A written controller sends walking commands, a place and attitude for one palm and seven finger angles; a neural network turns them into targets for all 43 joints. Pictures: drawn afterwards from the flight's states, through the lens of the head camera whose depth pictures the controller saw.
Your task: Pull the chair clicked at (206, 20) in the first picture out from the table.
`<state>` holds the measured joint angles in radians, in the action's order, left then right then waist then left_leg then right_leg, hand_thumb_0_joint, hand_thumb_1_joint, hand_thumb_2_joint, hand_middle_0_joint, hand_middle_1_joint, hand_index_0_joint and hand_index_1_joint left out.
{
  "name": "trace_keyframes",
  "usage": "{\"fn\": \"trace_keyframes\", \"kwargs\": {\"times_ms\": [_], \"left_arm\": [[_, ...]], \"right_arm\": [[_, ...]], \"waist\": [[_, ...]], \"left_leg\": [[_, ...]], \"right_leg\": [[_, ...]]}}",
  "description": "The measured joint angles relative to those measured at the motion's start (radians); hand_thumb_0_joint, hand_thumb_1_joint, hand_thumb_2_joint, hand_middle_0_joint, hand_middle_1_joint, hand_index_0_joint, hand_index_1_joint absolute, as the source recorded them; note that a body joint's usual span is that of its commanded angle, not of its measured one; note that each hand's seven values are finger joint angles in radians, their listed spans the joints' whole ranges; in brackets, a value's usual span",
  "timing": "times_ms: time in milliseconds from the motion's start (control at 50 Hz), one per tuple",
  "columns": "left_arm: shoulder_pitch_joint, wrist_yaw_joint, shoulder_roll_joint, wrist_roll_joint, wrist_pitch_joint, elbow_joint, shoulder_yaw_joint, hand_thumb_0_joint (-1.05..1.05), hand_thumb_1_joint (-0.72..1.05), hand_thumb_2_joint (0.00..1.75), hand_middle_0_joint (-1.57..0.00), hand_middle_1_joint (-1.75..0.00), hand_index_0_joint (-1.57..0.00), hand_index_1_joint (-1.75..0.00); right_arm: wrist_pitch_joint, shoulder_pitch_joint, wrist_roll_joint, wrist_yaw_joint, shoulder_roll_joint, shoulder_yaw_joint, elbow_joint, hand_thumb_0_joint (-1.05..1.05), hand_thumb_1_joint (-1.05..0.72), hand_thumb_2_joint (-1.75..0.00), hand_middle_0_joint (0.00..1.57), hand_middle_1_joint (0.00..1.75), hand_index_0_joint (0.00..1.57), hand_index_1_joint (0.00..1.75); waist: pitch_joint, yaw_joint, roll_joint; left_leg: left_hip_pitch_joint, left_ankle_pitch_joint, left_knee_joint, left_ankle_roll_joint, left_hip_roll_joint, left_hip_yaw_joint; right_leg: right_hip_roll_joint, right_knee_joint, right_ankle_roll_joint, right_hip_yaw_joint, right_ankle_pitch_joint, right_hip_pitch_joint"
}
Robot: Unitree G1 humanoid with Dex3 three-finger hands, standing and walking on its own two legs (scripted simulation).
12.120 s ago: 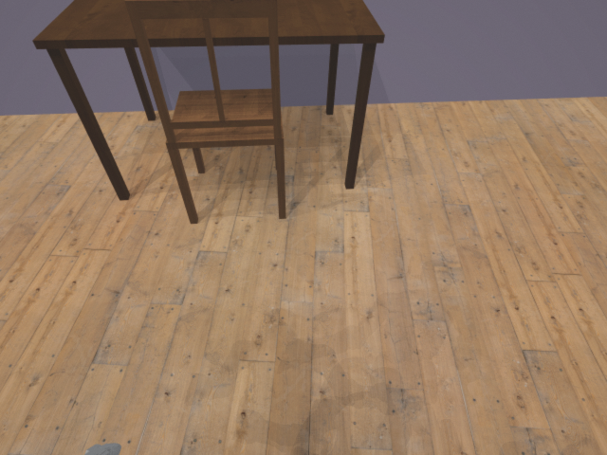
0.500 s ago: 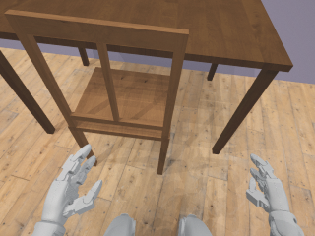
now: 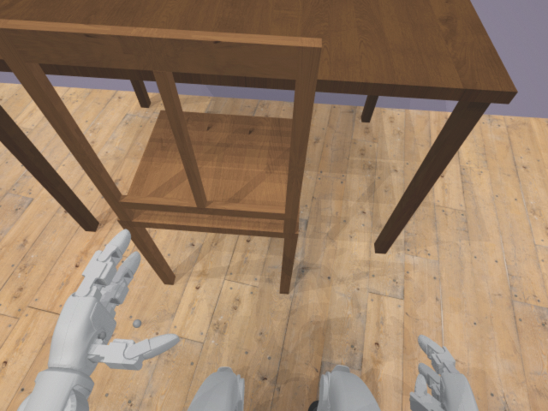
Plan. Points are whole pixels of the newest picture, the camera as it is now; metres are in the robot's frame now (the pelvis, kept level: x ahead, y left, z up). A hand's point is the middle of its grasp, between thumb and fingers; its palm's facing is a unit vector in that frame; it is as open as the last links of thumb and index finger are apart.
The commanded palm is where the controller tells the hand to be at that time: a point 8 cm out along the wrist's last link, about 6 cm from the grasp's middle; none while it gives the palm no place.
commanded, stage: raise the hand toward the chair's back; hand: left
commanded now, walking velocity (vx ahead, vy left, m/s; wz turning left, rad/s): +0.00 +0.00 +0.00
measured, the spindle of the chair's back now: (186, 151) +0.53 +0.19 +0.02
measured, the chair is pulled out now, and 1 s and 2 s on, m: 0.00 0.00 0.00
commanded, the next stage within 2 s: aim the fingers beside a spindle in 1.16 s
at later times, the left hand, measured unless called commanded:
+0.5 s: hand (113, 305) +0.24 +0.22 +0.05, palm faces -0.02 -1.00 -0.06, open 16.8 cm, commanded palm +0.22 +0.27 +0.06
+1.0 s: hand (114, 292) +0.26 +0.22 +0.06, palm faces -0.02 -1.00 -0.06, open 16.9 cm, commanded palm +0.23 +0.27 +0.06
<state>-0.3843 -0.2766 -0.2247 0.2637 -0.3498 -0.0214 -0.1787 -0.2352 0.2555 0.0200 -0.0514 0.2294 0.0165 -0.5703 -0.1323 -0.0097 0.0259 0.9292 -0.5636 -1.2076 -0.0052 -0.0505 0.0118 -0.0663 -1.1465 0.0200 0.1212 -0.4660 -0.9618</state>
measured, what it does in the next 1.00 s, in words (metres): stands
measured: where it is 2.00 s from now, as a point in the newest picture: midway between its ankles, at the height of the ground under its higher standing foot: outside the picture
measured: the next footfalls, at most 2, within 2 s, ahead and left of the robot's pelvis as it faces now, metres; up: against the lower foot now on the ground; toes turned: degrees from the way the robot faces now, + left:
none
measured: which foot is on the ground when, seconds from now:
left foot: down 0.00-1.00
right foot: down 0.00-1.00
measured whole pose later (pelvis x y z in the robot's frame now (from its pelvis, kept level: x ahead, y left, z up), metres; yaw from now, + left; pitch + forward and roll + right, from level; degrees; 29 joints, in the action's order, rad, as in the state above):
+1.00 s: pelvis +0.02 +0.01 +0.02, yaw +0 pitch +15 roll -2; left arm -0.28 -0.32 -0.27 0.27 -0.35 0.08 -0.23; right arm -0.24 0.25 0.02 -0.04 0.26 -0.01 -0.54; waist -0.13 -0.02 0.02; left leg 0.83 -0.55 -1.12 -0.02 -0.04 0.01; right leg -0.07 -1.04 0.00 0.12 -0.44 -0.86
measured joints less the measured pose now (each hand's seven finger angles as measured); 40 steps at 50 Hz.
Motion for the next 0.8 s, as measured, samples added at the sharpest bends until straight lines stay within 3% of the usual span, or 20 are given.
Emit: {"fn": "trace_keyframes", "kwargs": {"times_ms": [160, 400, 580, 800], "left_arm": [[0.0, -0.014, -0.02, 0.001, -0.022, 0.004, -0.001, 0.0, -0.18, 0.43, -0.1, -0.13, -0.1, -0.13], [0.044, -0.029, -0.033, -0.001, 0.017, 0.018, -0.016, 0.0, -0.43, 0.33, -0.07, -0.09, -0.07, -0.09], [0.076, -0.043, -0.044, 0.006, 0.029, 0.041, -0.039, -0.01, -0.49, 0.3, -0.06, -0.08, -0.07, -0.08], [0.106, -0.048, -0.056, 0.016, 0.029, 0.085, -0.062, -0.01, -0.5, 0.3, -0.06, -0.08, -0.06, -0.08]], "right_arm": [[-0.006, -0.032, 0.003, -0.007, 0.035, 0.018, 0.034, 0.02, -0.91, -0.9, 0.2, 0.3, 0.2, 0.3], [0.008, -0.059, -0.005, 0.005, -0.004, -0.035, 0.068, 0.02, -0.91, -0.9, 0.2, 0.3, 0.2, 0.3], [0.015, -0.038, -0.005, 0.008, -0.003, -0.048, 0.045, 0.02, -0.9, -0.9, 0.21, 0.3, 0.2, 0.3], [0.008, -0.008, 0.0, 0.005, 0.026, -0.031, 0.027, 0.02, -0.9, -0.9, 0.21, 0.3, 0.2, 0.3]], "waist": [[0.002, 0.001, -0.015], [0.001, 0.014, -0.01], [0.001, 0.014, 0.001], [0.007, -0.007, -0.001]], "left_leg": [[-0.016, -0.007, 0.002, -0.007, 0.004, -0.003], [-0.044, -0.008, 0.022, -0.013, 0.009, -0.011], [-0.06, -0.003, 0.041, -0.018, 0.013, -0.009], [-0.087, 0.012, 0.079, -0.018, 0.012, -0.002]], "right_leg": [[-0.003, 0.01, -0.008, 0.002, -0.004, 0.022], [-0.005, 0.043, -0.017, 0.011, 0.0, 0.061], [-0.007, 0.064, -0.024, 0.009, 0.007, 0.079], [-0.003, 0.099, -0.024, 0.003, 0.022, 0.102]]}}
